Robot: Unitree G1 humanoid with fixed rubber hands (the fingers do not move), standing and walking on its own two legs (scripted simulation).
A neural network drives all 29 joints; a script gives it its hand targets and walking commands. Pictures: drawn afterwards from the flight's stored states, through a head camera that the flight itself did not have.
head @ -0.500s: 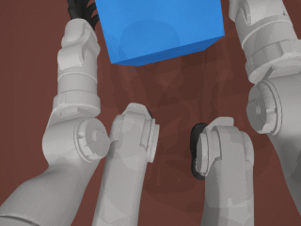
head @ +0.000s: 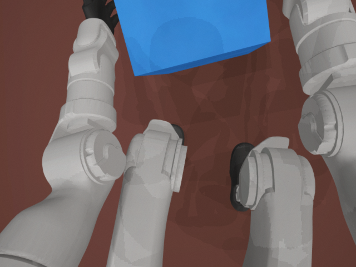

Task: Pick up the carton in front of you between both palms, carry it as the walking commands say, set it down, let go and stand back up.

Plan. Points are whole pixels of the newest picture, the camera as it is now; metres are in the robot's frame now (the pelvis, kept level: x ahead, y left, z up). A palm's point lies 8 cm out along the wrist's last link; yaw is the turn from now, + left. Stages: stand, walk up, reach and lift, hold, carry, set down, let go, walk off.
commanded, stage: set down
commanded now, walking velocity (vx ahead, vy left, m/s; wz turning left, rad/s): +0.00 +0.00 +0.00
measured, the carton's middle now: (193, 10) +0.53 +0.06 -0.25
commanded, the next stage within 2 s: let go in 1.26 s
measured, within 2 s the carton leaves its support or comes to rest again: neither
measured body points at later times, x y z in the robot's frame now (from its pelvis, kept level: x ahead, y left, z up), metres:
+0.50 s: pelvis -0.01 +0.01 +0.03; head +0.35 +0.02 +0.30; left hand +0.51 +0.26 -0.10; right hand +0.62 -0.11 -0.09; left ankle +0.12 +0.13 -0.34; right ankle +0.09 -0.09 -0.34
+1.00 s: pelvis +0.01 +0.01 +0.16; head +0.35 +0.00 +0.46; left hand +0.51 +0.26 +0.06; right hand +0.62 -0.12 +0.05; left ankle +0.12 +0.13 -0.34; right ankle +0.09 -0.09 -0.34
